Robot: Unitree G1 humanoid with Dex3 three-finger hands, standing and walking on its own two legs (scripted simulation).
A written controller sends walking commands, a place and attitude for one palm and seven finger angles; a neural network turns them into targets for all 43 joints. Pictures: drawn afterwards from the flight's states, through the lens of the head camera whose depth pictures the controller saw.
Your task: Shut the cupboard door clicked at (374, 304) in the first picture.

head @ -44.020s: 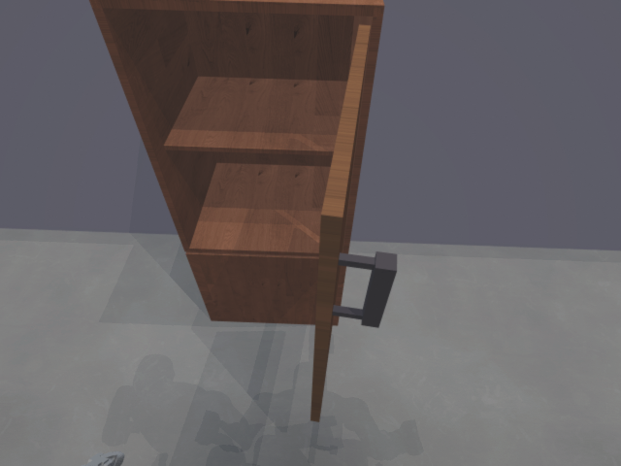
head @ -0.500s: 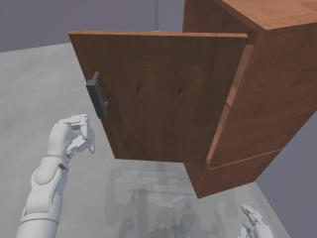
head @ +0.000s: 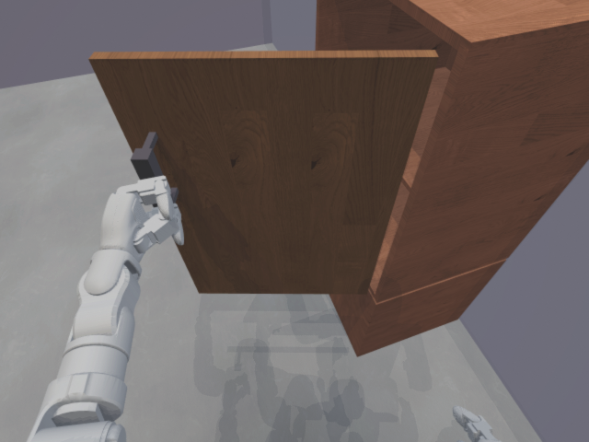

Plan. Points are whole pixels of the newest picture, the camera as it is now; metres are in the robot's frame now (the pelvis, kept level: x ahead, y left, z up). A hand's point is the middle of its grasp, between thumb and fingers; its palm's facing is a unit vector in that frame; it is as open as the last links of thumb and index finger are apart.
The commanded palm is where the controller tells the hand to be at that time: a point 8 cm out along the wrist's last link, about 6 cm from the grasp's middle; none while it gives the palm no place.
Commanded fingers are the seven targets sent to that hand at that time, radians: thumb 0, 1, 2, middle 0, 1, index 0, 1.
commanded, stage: bring the fist close to the handle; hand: left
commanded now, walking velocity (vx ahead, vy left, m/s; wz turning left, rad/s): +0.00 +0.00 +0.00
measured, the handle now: (160, 177) +0.46 +0.22 +0.10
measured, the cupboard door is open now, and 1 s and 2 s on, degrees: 70 62 49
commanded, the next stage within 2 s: push the door shut along its arc in 0.24 s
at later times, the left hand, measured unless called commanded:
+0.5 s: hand (170, 220) +0.38 +0.19 +0.10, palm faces +0.01 -1.00 -0.03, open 3.1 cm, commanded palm +0.36 +0.24 +0.10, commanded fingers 0.00 0.90 0.90 -1.30 -1.50 -1.30 -1.50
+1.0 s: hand (184, 187) +0.44 +0.18 +0.11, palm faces -0.15 -0.99 -0.01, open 3.1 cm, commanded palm +0.43 +0.22 +0.10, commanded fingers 0.00 0.90 0.90 -1.30 -1.50 -1.30 -1.50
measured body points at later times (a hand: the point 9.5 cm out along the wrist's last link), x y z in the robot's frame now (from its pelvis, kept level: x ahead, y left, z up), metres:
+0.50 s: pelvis -0.01 +0.00 +0.00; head +0.02 -0.01 +0.45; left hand +0.37 +0.24 +0.11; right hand +0.13 -0.25 -0.10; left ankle -0.01 +0.11 -0.72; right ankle +0.01 -0.11 -0.72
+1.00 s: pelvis -0.01 +0.01 -0.01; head +0.05 +0.01 +0.44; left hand +0.44 +0.23 +0.11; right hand +0.05 -0.26 -0.12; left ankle -0.01 +0.11 -0.72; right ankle +0.01 -0.11 -0.72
